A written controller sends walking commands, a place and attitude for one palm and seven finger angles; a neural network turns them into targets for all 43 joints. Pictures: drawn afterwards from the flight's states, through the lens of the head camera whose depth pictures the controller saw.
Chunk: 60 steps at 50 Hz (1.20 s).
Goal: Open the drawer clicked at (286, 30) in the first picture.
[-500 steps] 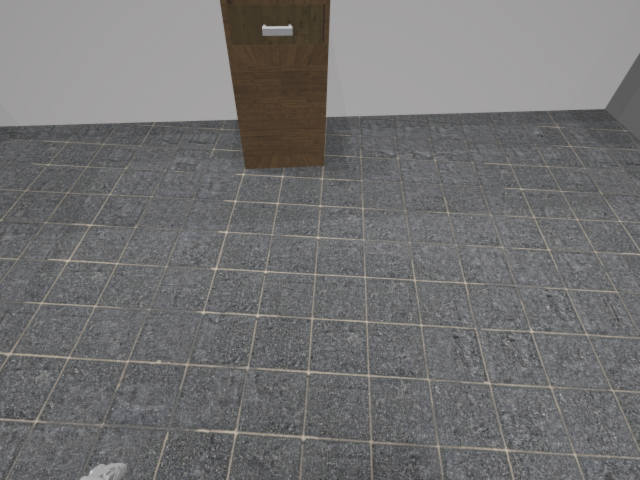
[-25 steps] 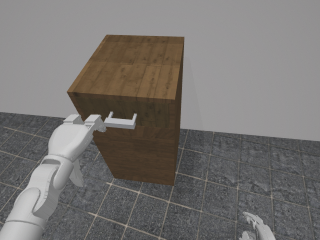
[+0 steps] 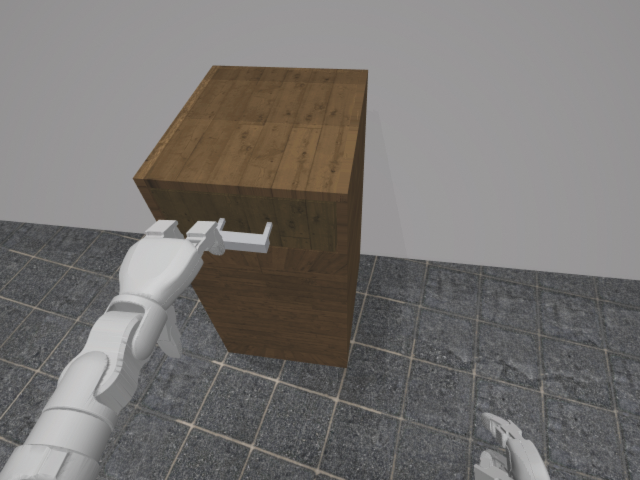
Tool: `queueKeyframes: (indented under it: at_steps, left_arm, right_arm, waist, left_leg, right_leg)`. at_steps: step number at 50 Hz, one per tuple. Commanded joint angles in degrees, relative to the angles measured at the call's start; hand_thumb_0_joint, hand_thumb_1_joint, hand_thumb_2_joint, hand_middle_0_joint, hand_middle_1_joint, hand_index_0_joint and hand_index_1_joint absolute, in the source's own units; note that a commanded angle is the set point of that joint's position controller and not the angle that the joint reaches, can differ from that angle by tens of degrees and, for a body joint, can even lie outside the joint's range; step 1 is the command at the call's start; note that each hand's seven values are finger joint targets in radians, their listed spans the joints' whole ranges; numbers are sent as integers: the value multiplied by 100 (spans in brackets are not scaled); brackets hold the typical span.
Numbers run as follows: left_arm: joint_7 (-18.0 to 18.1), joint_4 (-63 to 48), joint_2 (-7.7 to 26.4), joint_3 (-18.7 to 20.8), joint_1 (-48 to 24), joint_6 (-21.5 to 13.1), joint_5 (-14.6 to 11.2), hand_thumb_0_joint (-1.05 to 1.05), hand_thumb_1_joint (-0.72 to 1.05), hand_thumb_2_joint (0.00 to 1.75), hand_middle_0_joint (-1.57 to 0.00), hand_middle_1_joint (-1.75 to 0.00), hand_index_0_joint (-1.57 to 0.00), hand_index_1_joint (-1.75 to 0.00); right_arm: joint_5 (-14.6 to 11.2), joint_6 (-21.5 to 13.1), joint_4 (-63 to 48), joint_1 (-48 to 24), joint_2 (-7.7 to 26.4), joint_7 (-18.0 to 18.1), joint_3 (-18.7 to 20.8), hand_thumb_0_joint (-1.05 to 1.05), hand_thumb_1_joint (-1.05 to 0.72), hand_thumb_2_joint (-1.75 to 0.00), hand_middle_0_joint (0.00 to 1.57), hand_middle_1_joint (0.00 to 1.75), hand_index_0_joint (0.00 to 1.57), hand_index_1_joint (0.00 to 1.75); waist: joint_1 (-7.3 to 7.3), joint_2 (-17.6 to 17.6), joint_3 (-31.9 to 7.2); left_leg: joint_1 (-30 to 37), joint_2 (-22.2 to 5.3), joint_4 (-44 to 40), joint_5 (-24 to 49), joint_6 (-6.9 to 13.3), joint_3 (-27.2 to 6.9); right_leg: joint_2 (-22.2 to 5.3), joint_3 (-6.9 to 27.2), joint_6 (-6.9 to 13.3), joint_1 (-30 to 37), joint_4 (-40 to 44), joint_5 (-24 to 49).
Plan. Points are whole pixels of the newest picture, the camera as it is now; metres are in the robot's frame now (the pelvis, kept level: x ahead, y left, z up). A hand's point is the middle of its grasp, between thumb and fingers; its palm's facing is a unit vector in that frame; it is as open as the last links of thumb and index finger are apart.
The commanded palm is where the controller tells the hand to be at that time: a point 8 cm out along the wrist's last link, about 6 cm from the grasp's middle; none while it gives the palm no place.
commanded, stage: move the hooked fingers above the handle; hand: left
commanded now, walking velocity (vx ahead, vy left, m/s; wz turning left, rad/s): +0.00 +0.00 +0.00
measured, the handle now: (241, 233) +0.54 +0.23 -0.08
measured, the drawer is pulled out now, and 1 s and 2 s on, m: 0.00 0.00 0.00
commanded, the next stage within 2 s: lower the fingers behind the handle in 1.94 s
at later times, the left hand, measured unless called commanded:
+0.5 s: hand (205, 257) +0.40 +0.23 +0.02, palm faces -0.06 -0.03 -1.00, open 13.8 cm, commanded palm +0.39 +0.23 +0.08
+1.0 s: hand (222, 240) +0.46 +0.23 -0.01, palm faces -0.06 -0.01 -1.00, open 13.8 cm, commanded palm +0.45 +0.23 +0.04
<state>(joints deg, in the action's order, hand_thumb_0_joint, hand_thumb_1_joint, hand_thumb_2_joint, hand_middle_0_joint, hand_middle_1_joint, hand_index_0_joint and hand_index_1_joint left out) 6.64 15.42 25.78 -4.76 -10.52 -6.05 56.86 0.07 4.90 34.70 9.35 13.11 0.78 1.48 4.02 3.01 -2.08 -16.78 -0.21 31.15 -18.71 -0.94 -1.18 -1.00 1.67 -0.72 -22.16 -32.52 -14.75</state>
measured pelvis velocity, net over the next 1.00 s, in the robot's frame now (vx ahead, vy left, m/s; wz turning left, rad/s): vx -0.01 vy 0.01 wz -0.02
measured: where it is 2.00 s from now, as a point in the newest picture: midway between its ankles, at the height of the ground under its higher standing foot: outside the picture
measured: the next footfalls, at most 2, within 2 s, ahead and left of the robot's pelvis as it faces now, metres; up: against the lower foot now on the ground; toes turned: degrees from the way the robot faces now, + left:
none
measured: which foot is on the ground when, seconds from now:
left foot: down 0.00-1.00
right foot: down 0.00-1.00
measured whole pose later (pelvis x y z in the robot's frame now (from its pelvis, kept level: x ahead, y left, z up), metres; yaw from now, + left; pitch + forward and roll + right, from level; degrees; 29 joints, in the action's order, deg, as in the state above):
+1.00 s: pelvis -0.01 +0.01 -0.03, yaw -1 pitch +18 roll +0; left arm 17.6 56.8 28.2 -0.3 -42.2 -7.9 64.6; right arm 1.6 7.1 38.5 19.0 13.8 0.0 3.9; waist -5.1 1.7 -7.7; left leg -41.2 -0.5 47.4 -24.4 -0.1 -0.1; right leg -0.3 3.0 -1.6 -45.7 -45.4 -18.0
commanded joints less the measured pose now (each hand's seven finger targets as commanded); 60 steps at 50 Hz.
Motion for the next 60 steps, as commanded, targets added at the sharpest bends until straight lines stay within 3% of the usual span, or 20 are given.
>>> queueKeyframes:
  at_steps: [1,4,7,11,16,18,23,26,30,37,41,44,46,49,51,53,54,55,56,60]
  left_arm:
    - [394,-815,1237,813,-2233,-99,56,0,-50,30,-30,-120,-30,-120]
    - [459,-521,1096,724,-2230,-74,58,0,-50,30,-30,-120,-30,-120]
    - [485,9,1252,815,-2470,-14,130,0,-50,30,-30,-120,-30,-120]
    - [507,212,1184,680,-2894,-79,166,0,-50,30,-30,-120,-30,-120]
    - [606,623,1553,1010,-3316,-297,225,0,-50,30,-30,-120,-30,-120]
    - [661,907,1537,1026,-3375,-353,240,0,-50,30,-30,-120,-30,-120]
    - [798,1542,1565,959,-3883,-386,355,0,-50,30,-30,-120,-30,-120]
    - [864,1772,1695,1021,-4181,-439,417,0,-50,30,-30,-120,-30,-120]
    - [932,1984,1567,902,-4497,-501,441,0,-50,30,-30,-120,-30,-120]
    - [1199,2408,1626,984,-4722,-464,595,0,-50,30,-30,-120,-30,-120]
    - [1345,2851,1519,774,-5233,-225,668,0,-50,30,-30,-120,-30,-120]
    - [1378,2872,1902,999,-5511,-152,735,0,-50,30,-30,-120,-30,-120]
    - [1351,2917,1829,956,-5621,-176,725,0,-50,30,-30,-120,-30,-120]
    - [1309,3111,1642,827,-5602,-175,710,0,-50,30,-30,-120,-30,-120]
    - [1276,3376,1507,674,-5696,-151,710,0,-50,30,-30,-120,-30,-120]
    - [1288,3509,1702,759,-5838,-119,760,0,-50,30,-30,-120,-30,-120]
    - [1298,3476,1591,647,-6030,-127,754,0,-50,30,-30,-120,-30,-120]
    - [1299,3483,1720,757,-6112,-161,741,0,-50,30,-30,-120,-30,-120]
    - [1314,3434,1760,712,-6348,-187,790,0,-50,30,-30,-120,-30,-120]
    - [1368,3715,1956,810,-6646,-171,782,0,-50,30,-30,-120,-30,-120]
  right_arm:
    - [21,-242,-692,-173,669,60,293,0,-90,-90,20,30,20,30]
    - [11,-230,-680,-108,668,57,329,0,-90,-90,20,30,20,30]
    - [-14,-178,-626,-27,718,69,332,0,-90,-90,20,30,20,30]
    - [-6,-166,-640,131,745,85,379,0,-90,-90,20,30,20,30]
    - [24,-145,-537,435,790,124,467,0,-90,-90,20,30,20,30]
    - [20,-123,-481,525,791,131,487,0,-90,-90,20,30,20,30]
    - [10,-74,-363,776,858,109,532,0,-90,-90,20,30,20,30]
    - [26,-53,-318,920,887,104,576,0,-90,-90,20,30,20,30]
    - [60,-24,-250,1068,903,82,602,0,-90,-90,20,30,20,30]
    - [116,53,-150,1269,936,6,627,0,-90,-90,20,30,20,30]
    - [106,79,-87,1382,995,-12,591,0,-90,-90,20,30,20,30]
    - [145,81,-61,1469,1040,4,582,0,-90,-90,20,30,20,30]
    - [166,87,-21,1552,1027,1,596,0,-90,-90,20,30,20,30]
    - [184,95,23,1616,1022,-14,603,0,-90,-90,20,30,20,30]
    - [171,109,59,1666,1043,-15,585,0,-90,-90,20,30,20,30]
    - [183,114,92,1702,1093,4,566,0,-90,-90,20,30,20,30]
    - [187,107,92,1730,1082,8,567,0,-90,-90,20,30,20,30]
    - [212,104,129,1747,1106,15,563,0,-90,-90,20,30,20,30]
    - [205,97,129,1803,1107,24,564,0,-90,-90,20,30,20,30]
    - [255,84,227,1896,1158,36,541,0,-90,-90,20,30,20,30]
  waist:
    - [-181,-142,-1625]
    - [-193,-218,-1707]
    - [-253,-362,-1527]
    - [-318,-255,-1712]
    - [-337,-275,-2082]
    - [-389,-366,-2097]
    - [-525,-324,-2112]
    - [-577,-242,-2342]
    - [-683,-168,-2534]
    - [-702,-55,-2691]
    - [-921,-216,-2427]
    - [-875,-35,-2839]
    - [-915,43,-3046]
    - [-954,98,-2985]
    - [-1086,-39,-2774]
    - [-1106,-57,-2715]
    - [-1182,-39,-2687]
    - [-1159,39,-2820]
    - [-1237,95,-2956]
    - [-1337,85,-3023]
  left_leg:
    - [72,229,-233,1732,192,331]
    - [-22,228,-135,1873,203,359]
    - [-307,238,-98,1630,224,385]
    - [-384,255,17,1548,251,386]
    - [-544,266,216,1674,284,384]
    - [-697,277,303,1719,294,408]
    - [-949,276,445,1573,299,410]
    - [-986,269,548,1605,312,395]
    - [-1020,246,680,1755,310,372]
    - [-1174,203,890,1911,282,336]
    - [-1419,190,919,1477,293,288]
    - [-1365,199,1021,1596,304,283]
    - [-1296,188,1120,1809,293,251]
    - [-1348,166,1229,1888,280,270]
    - [-1520,157,1262,1689,277,222]
    - [-1655,153,1304,1504,289,216]
    - [-1690,154,1335,1439,301,224]
    - [-1697,153,1388,1488,294,210]
    - [-1672,154,1443,1489,296,179]
    - [-1900,151,1634,1464,300,150]
  right_leg:
    - [196,-258,331,857,208,1214]
    - [198,-267,330,838,117,1451]
    - [204,-239,321,713,98,1300]
    - [195,-221,322,627,2,1262]
    - [193,-172,318,640,-165,1476]
    - [195,-161,303,607,-230,1634]
    - [217,-181,310,271,-341,1489]
    - [234,-165,316,171,-421,1493]
    - [257,-186,335,-14,-538,1577]
    - [297,-241,354,-388,-785,1558]
    - [311,-282,337,-743,-779,1144]
    - [306,-240,344,-678,-884,1232]
    - [317,-258,345,-731,-971,1366]
    - [325,-269,341,-894,-1023,1407]
    - [332,-293,331,-1114,-1033,1219]
    - [330,-287,332,-1245,-1069,1060]
    - [329,-281,326,-1306,-1058,1027]
    - [318,-282,341,-1325,-1118,1030]
    - [326,-273,329,-1411,-1166,1013]
    - [317,-283,323,-1593,-1316,970]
